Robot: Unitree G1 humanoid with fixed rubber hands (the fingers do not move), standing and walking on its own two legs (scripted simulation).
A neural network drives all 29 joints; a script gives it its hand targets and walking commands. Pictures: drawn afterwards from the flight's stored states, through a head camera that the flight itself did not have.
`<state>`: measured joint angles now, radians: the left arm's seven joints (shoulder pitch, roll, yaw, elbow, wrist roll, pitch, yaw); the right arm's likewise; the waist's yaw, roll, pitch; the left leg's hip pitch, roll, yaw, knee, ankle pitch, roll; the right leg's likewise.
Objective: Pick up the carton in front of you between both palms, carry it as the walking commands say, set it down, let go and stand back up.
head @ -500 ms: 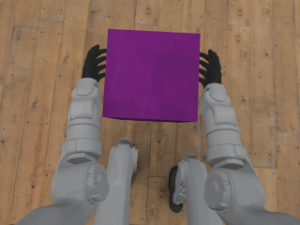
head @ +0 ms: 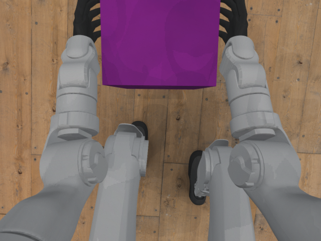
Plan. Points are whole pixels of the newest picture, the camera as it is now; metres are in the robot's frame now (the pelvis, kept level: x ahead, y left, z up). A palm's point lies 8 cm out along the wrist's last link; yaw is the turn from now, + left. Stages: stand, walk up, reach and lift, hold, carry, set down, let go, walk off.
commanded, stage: set down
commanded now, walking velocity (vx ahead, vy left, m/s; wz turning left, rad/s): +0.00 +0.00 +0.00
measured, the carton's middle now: (160, 45) +0.50 +0.11 -0.21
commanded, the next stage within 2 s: none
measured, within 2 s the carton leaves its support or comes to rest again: rests again in 0.78 s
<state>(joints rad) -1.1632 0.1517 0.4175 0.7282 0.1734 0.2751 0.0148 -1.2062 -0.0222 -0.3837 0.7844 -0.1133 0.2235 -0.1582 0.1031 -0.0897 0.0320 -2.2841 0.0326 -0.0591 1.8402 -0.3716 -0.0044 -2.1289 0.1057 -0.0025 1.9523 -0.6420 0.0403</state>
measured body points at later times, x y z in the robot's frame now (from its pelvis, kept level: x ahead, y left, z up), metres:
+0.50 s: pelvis +0.00 -0.01 -0.06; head +0.35 +0.05 +0.21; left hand +0.50 +0.27 -0.22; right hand +0.55 -0.03 -0.23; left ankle +0.14 +0.13 -0.41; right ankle +0.08 -0.12 -0.41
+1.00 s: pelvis -0.02 -0.01 -0.07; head +0.35 +0.04 +0.18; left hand +0.50 +0.28 -0.24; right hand +0.55 -0.02 -0.25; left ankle +0.14 +0.13 -0.41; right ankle +0.08 -0.12 -0.41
